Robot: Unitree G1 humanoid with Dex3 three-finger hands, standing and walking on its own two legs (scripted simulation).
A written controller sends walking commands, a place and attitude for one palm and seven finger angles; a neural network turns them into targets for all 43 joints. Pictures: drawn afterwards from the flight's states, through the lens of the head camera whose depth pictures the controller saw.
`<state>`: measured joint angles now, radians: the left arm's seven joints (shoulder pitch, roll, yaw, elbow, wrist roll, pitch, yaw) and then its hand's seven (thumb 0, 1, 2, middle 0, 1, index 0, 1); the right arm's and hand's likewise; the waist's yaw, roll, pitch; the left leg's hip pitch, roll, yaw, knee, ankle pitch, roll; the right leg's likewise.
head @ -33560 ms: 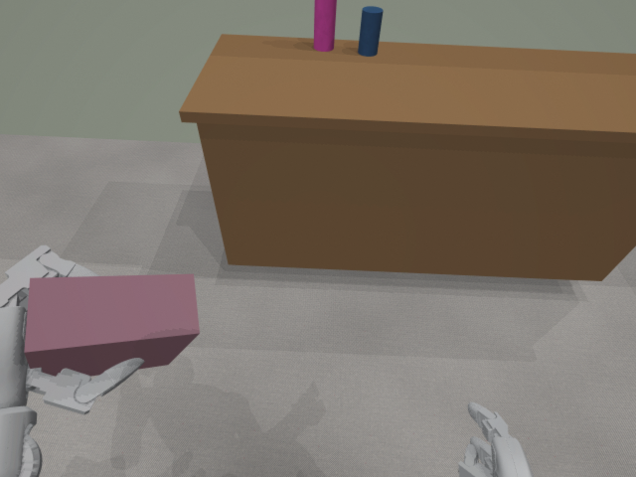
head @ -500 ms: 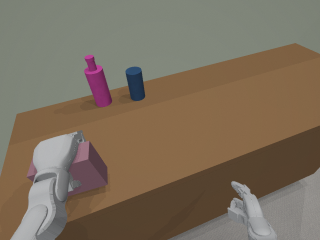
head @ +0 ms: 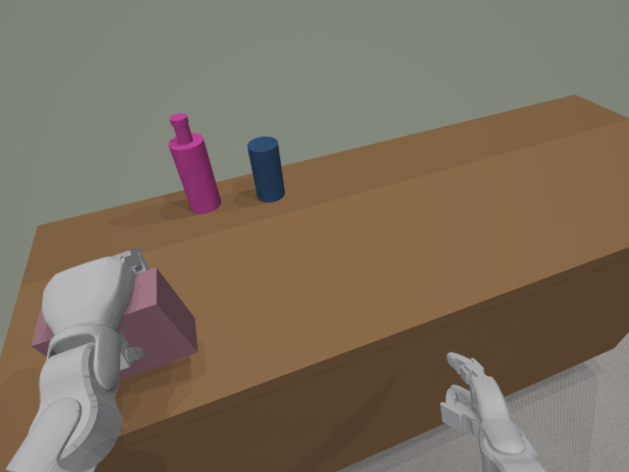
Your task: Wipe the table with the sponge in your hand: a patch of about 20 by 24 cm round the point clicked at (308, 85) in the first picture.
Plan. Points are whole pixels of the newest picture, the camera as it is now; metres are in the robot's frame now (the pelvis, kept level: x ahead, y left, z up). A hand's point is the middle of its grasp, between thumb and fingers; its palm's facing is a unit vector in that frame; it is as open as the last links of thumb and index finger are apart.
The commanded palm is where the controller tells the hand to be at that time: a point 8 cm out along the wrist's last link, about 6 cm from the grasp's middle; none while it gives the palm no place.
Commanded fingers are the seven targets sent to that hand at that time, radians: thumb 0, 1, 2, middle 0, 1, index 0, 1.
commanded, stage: move the sponge above the wiping area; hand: left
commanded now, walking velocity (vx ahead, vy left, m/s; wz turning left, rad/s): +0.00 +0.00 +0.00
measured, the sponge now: (133, 337) +0.23 +0.30 +0.06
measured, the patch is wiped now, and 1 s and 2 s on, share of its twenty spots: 0.00 0.00 0.00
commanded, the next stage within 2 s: none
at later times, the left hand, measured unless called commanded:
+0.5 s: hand (113, 299) +0.24 +0.30 +0.12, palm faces +0.15 -0.06 -0.99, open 10.1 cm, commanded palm +0.20 +0.29 +0.17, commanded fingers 0.00 0.10 1.30 -1.20 -1.60 -1.20 -1.60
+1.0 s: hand (113, 294) +0.25 +0.31 +0.12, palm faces +0.15 -0.09 -0.98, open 10.1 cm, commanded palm +0.20 +0.29 +0.17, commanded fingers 0.00 0.10 1.30 -1.20 -1.60 -1.20 -1.60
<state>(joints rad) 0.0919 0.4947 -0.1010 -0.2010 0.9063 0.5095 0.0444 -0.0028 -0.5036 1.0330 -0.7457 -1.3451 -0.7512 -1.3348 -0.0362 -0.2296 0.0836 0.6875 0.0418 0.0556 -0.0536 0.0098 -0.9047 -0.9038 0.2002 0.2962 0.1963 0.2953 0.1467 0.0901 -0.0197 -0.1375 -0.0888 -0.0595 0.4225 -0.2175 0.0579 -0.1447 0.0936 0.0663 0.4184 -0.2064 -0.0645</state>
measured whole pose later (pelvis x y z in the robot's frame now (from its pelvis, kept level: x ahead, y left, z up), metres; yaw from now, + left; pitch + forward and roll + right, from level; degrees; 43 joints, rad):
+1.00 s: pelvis +0.00 -0.01 +0.00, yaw +0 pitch -2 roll +0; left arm 0.01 0.51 -0.03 -0.09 0.85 0.58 0.03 0.00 -0.50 1.03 -0.74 -1.35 -0.75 -1.34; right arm -0.04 -0.24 0.08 0.69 0.06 0.04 -0.07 0.01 -0.90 -0.90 0.20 0.30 0.20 0.30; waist 0.11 0.11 -0.04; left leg -0.16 -0.08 -0.07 0.42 -0.22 0.05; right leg -0.16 0.10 0.06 0.41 -0.20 -0.07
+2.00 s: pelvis +0.00 +0.00 +0.00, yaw +1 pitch -3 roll +0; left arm 0.12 0.48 -0.11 -0.20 0.87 0.58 -0.06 0.00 -0.50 1.03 -0.74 -1.35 -0.75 -1.34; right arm -0.03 -0.27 0.07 0.65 0.06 0.05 -0.07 0.01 -0.90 -0.90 0.20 0.30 0.20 0.30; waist 0.12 0.10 -0.01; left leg -0.16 -0.09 -0.07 0.44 -0.22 0.06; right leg -0.15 0.09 0.05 0.42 -0.21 -0.07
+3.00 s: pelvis -0.01 -0.01 +0.00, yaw +0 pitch -4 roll +0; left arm 0.12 0.49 -0.10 -0.13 0.90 0.42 0.01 0.00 -0.50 1.04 -0.75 -1.35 -0.75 -1.34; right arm 0.01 -0.26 0.06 0.69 0.04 0.02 -0.09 0.01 -0.90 -0.90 0.20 0.30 0.20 0.30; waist 0.13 0.09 -0.01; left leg -0.15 -0.08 -0.07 0.45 -0.22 0.04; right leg -0.15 0.11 0.05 0.43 -0.20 -0.08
